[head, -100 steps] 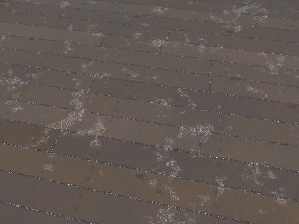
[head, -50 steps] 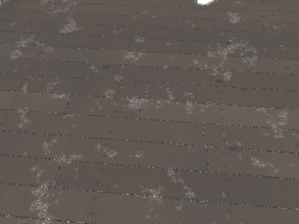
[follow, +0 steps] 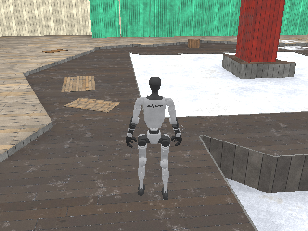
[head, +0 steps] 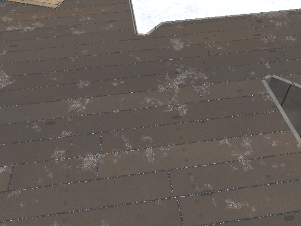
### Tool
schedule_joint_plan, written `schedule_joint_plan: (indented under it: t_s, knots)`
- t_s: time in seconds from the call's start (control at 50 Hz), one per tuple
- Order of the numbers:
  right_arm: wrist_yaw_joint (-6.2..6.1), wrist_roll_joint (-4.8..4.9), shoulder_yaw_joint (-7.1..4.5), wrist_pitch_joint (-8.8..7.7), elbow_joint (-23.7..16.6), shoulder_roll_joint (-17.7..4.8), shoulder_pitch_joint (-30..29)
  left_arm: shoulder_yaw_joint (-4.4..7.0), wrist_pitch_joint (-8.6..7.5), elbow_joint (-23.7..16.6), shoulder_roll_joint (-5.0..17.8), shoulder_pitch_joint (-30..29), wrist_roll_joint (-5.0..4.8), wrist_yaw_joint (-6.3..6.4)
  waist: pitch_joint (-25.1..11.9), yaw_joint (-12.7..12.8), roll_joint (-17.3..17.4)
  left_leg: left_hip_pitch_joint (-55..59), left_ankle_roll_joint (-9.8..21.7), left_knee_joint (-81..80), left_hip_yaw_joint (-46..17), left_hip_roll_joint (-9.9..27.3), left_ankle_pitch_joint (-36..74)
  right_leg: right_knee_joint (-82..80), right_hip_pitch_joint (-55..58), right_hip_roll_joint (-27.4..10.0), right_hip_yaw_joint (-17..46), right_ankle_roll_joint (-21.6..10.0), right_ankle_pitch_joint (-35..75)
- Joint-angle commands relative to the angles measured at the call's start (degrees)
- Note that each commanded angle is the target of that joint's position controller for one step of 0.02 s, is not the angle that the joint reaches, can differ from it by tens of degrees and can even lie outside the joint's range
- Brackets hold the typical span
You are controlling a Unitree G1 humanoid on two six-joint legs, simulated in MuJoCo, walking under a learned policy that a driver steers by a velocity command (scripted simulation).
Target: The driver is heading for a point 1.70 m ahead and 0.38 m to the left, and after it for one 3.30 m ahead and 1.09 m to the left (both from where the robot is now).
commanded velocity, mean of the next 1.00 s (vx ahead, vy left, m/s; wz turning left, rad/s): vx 0.21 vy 0.00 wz -0.01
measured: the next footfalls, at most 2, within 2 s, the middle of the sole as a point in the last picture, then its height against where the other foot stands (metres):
right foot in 1.12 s outside the picture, level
left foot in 1.66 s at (129, 170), level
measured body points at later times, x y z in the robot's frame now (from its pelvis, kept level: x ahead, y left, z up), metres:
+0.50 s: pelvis +0.03 +0.00 +0.00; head +0.03 +0.00 +0.45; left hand +0.05 +0.26 -0.15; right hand +0.09 -0.27 -0.15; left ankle +0.04 +0.13 -0.72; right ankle -0.03 -0.12 -0.73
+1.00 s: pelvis +0.22 +0.04 +0.00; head +0.24 +0.04 +0.45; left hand +0.43 +0.27 -0.10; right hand +0.14 -0.21 -0.13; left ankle +0.08 +0.13 -0.73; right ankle +0.41 -0.11 -0.69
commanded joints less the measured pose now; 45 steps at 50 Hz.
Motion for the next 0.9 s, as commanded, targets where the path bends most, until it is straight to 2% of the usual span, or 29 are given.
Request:
schedule_joint_plan:
  t_s: [0.02, 0.16, 0.36, 0.38, 0.4, 0.42, 0.44, 0.46, 0.48, 0.5, 0.54, 0.56, 0.58, 0.6, 0.62, 0.64, 0.66, 0.68, 0.7, 0.72, 0.74, 0.76, 0.78, 0.84, 0.9]
  knots:
    - [-0.36, 0.24, -1.38, -0.54, -1.4, -5.7, -1.0, 1.27, -1.24, -1.6, 7.2, 0.5, -0.3, 0.3, 0.0, 0.2, -3.6, 6.0, 1.5, -1.6, -0.6, 1.1, 6.6, -8.7, -6.2, -3.6, 3.7, -2.1, 5.1]
    - [-0.84, 0.54, -1.59, 0.06, 2.0, -6.1, 0.1, 0.91, -1.14, 0.6, 6.4, 1.4, -0.54, 0.32, -0.8, 0.6, -1.4, 7.4, 1.1, -1.3, -0.8, 1.3, 10.6, -7.6, -3.7, -2.8, 2.5, -2.2, 11.5]
    - [-1.48, 0.75, -1.53, 0.68, 5.4, -6.2, 0.7, 0.5, -0.86, 3.5, 5.6, 2.2, -0.61, 0.32, -0.6, 0.6, -1.5, 8.0, 1.1, -1.3, -0.7, 1.3, 11.2, -7.8, -2.7, -2.0, 1.3, -2.1, 13.9]
    - [-1.48, 0.74, -1.34, 0.79, 6.2, -5.4, 1.5, 0.45, -0.78, 4.3, 5.4, 3.4, -0.66, 0.38, -1.6, 0.7, -2.1, 8.3, 1.1, -0.8, 0.5, 0.4, 6.0, -8.9, -2.2, -1.8, 1.2, -2.4, 7.7]
    - [-1.48, 0.93, -1.3, 0.89, 6.4, -5.1, 1.3, 0.75, -0.58, 4.7, 6.3, 4.0, -0.97, 0.47, -0.5, 1.0, -3.6, 6.5, 1.1, 1.1, 2.4, -1.4, -2.4, -10.4, -2.7, -2.1, 2.4, -3.5, -2.0]
    - [-1.45, 1.22, -1.39, 0.8, 6.2, -5.2, 0.4, 1.37, -0.44, 4.5, 8.2, 4.2, -1.35, 0.58, 1.6, 1.7, -6.0, 2.4, 1.2, 4.8, 4.5, -3.3, -11.1, -12.8, -3.2, -3.9, 5.7, -5.6, -13.8]
    - [-1.31, 1.35, -1.34, 0.3, 5.1, -5.2, -1.8, 1.89, -0.6, 4.3, 10.1, 5.2, -1.6, 0.61, 4.5, 2.9, -8.5, -3.0, 1.5, 8.9, 5.5, -3.7, -14.7, -16.3, -3.3, -8.2, 12.0, -8.3, -23.6]
    - [-0.94, 1.81, -1.33, -0.56, 3.9, -5.4, -3.6, 2.44, -1.04, 4.0, 11.8, 5.5, -1.86, 0.72, 7.3, 3.4, -10.9, -8.4, 2.5, 13.3, 5.0, -2.5, -14.5, -20.0, -2.8, -13.3, 18.8, -11.1, -28.2]
    - [-0.49, 2.21, -1.2, -1.58, 3.0, -5.0, -5.1, 2.74, -1.76, 4.1, 12.3, 5.7, -2.0, 0.83, 9.8, 3.8, -11.8, -11.8, 3.6, 16.8, 3.0, -0.3, -14.0, -21.9, -3.0, -16.8, 23.4, -13.3, -27.8]
    - [-0.02, 2.52, -1.28, -2.57, 2.6, -4.9, -5.3, 2.64, -2.54, 4.1, 11.4, 5.8, -1.83, 0.82, 11.0, 3.6, -11.5, -15.3, 4.5, 19.1, 1.6, 1.4, -15.7, -22.0, -0.9, -18.4, 24.8, -14.2, -23.5]
    - [1.02, 2.87, -1.28, -4.23, 2.4, -4.7, -4.4, 2.5, -3.3, 3.8, 10.1, 4.9, -2.24, 0.53, 10.6, 2.4, -10.0, -15.8, 6.0, 14.4, 1.3, 3.2, -16.9, -19.6, 2.7, -17.8, 21.0, -12.9, -14.3]
    - [1.44, 2.95, -1.44, -4.79, 3.3, -4.5, -2.3, 2.49, -3.24, 3.4, 10.0, 3.2, -2.68, 0.35, 9.2, 0.7, -8.9, -9.3, 6.3, 7.8, 3.0, 2.4, -13.4, -17.9, 1.0, -15.3, 16.5, -11.1, -10.4]
    - [1.66, 2.83, -1.86, -5.03, 5.5, -4.4, 2.7, 2.47, -2.99, 2.9, 10.1, 1.2, -2.87, 0.13, 6.7, -1.8, -8.1, 2.1, 5.8, 1.7, 6.0, -0.2, -5.2, -15.3, -3.9, -12.3, 11.7, -9.3, -6.2]
    - [1.63, 2.4, -2.69, -4.84, 8.2, -5.3, 8.6, 2.45, -2.93, 2.4, 10.2, 0.7, -2.61, 0.01, 3.6, -3.9, -6.9, 12.5, 4.9, 0.9, 7.1, -2.8, -1.1, -11.0, -8.3, -9.4, 8.4, -8.1, -0.2]
    - [1.5, 2.07, -3.7, -4.73, 9.7, -7.8, 15.4, 1.82, -3.27, 1.6, 8.5, -1.0, -2.29, -0.05, 0.8, -6.9, -0.9, 20.4, 6.5, -2.9, -1.0, 1.8, -3.2, 1.6, -13.0, -5.3, 2.8, -5.4, 7.5]
    - [1.44, 2.24, -5.13, -4.73, 10.5, -14.7, 22.4, 0.74, -4.09, -0.7, 4.1, -0.6, -1.59, 0.07, -3.6, -7.6, 16.6, 29.3, 14.1, -13.3, -25.8, 15.9, -9.1, 22.3, -24.2, 2.2, -4.8, -0.9, -2.7]
    - [2.01, 1.15, -3.74, -5.36, 10.7, -12.1, 22.3, 1.11, -4.94, -1.5, 5.0, -1.1, -2.89, 0.12, -4.1, -6.5, 15.5, 27.9, 19.3, -19.4, -41.4, 22.0, -17.5, 34.8, -30.3, 2.8, 1.6, -1.2, -14.1]
    - [2.06, 1.26, -2.61, -6.0, 8.9, -9.0, 16.1, 1.52, -5.58, -1.6, 6.8, -1.5, -4.17, -0.23, 1.7, -3.8, 9.1, 24.2, 18.1, -18.7, -36.4, 21.7, -20.6, 40.2, -35.0, -1.4, 3.8, -3.1, -10.6]
    - [2.25, 1.16, -1.92, -6.27, 7.2, -6.9, 12.0, 1.59, -5.99, -1.2, 7.1, -1.8, -4.2, -0.62, 3.6, -2.5, 5.9, 21.4, 15.7, -18.9, -28.9, 18.7, -19.2, 40.2, -35.3, -4.1, 3.2, -4.5, -4.6]
    - [2.51, 1.08, -1.49, -6.32, 6.2, -6.4, 9.7, 1.93, -6.18, -0.8, 7.3, -1.9, -3.55, -0.63, 4.6, -1.5, 3.8, 19.3, 13.9, -19.5, -23.1, 16.4, -13.7, 37.3, -34.8, -5.8, 2.3, -5.0, 0.3]
    - [2.53, 0.92, -0.92, -6.18, 5.8, -5.1, 9.1, 2.49, -6.03, -0.7, 8.0, -2.3, -2.72, -0.68, 4.5, -0.9, 3.3, 17.9, 12.2, -20.1, -17.8, 14.2, -6.9, 34.1, -32.7, -7.0, 1.7, -5.0, 3.9]
    - [2.43, 0.72, -0.71, -5.89, 6.0, -5.0, 10.3, 2.54, -5.77, -0.6, 7.2, -2.2, -2.45, -0.99, 4.0, -0.7, 4.6, 16.8, 11.8, -20.5, -14.6, 13.2, -1.9, 31.8, -30.4, -7.5, 0.9, -4.5, 5.9]
    - [2.22, 0.74, -0.52, -5.65, 6.4, -4.7, 12.3, 2.51, -5.59, -0.5, 6.6, -2.5, -2.1, -1.31, 3.4, -1.0, 3.9, 17.7, 11.6, -20.1, -11.2, 11.9, 5.8, 30.0, -30.0, -7.4, -0.3, -3.9, 7.0]
    - [1.1, 0.54, -0.81, -5.11, 6.6, -7.3, 14.2, 2.1, -4.83, -3.1, 4.8, -8.6, -1.85, -1.34, 4.3, -1.6, 2.5, 17.0, 13.0, -21.9, -8.0, 12.0, 12.4, 21.5, -32.4, -7.0, -1.9, -1.3, 11.8]
    - [0.37, 0.64, -0.89, -4.7, 6.2, -7.9, 15.0, 1.33, -4.83, -5.3, 3.5, -15.0, -1.97, -1.78, 5.5, -2.8, 3.1, 13.9, 12.2, -23.5, -3.9, 10.3, 12.2, 10.2, -29.0, -5.5, -3.5, -0.4, 19.0]
Keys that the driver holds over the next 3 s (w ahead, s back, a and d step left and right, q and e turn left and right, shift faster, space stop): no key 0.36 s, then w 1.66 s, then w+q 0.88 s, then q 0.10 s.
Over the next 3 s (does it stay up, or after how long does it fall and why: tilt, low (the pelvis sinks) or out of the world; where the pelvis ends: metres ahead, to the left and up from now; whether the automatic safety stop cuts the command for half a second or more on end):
stays up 1.34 0.15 0.01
